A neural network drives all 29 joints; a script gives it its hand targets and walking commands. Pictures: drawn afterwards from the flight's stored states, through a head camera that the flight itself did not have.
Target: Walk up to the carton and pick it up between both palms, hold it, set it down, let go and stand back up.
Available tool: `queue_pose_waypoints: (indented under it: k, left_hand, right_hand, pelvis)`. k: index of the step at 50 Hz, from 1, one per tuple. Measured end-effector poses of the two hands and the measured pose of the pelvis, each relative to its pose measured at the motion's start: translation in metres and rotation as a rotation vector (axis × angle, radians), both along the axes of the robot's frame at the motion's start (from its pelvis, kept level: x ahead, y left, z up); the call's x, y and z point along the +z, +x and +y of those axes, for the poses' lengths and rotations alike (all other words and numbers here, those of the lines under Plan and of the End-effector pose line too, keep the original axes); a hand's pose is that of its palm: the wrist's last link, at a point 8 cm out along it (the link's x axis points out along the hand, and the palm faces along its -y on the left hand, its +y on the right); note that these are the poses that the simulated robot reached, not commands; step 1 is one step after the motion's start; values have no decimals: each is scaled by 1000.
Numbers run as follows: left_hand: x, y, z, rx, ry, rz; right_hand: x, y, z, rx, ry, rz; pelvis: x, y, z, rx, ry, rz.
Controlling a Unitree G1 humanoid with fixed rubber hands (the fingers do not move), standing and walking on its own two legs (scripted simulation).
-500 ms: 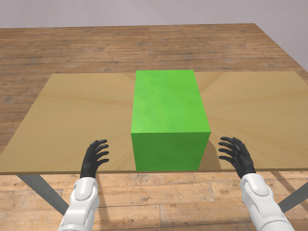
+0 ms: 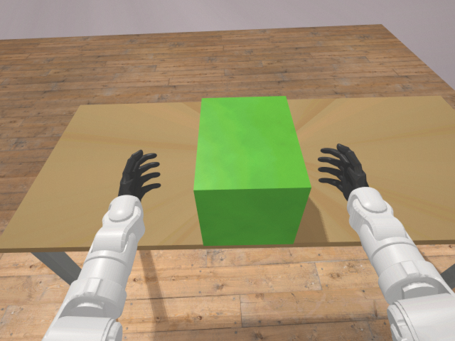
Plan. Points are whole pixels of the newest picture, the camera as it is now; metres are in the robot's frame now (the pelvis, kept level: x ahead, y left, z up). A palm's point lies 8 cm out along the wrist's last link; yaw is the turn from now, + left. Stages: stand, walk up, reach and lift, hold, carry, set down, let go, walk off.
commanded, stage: reach and lift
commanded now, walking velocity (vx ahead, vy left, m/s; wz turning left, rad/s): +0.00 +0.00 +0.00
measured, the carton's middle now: (245, 168) +0.52 -0.03 -0.03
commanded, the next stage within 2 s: none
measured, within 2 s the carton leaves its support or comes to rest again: neither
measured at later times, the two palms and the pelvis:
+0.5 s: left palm (130, 144) +0.44 +0.19 +0.13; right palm (349, 135) +0.45 -0.21 +0.13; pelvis +0.00 -0.01 +0.00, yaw +0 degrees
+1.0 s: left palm (137, 157) +0.45 +0.19 +0.09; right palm (338, 154) +0.45 -0.21 +0.09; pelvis +0.00 -0.01 +0.00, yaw -1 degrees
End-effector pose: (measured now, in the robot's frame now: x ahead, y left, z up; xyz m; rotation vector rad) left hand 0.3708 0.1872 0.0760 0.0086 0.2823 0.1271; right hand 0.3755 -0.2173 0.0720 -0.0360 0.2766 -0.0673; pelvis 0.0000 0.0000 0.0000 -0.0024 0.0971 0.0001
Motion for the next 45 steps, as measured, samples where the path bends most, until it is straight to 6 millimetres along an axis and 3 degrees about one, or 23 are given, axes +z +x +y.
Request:
queue_pose_waypoints:
  k: [32,37,45]
  left_hand:
    - [74,84,2,11,1,38]
    - [71,86,2,-5,-10,49]
    - [36,81,4,-10,-14,67]
  right_hand:
    - [75,84,4,-35,6,26]
    - [71,85,3,-36,-2,36]
    - [36,74,5,-31,4,57]
  pelvis:
    - [1,3,-7,-5,-3,132]
    - [2,5,-8,-4,-2,126]
    - [2,5,-8,-9,-2,155]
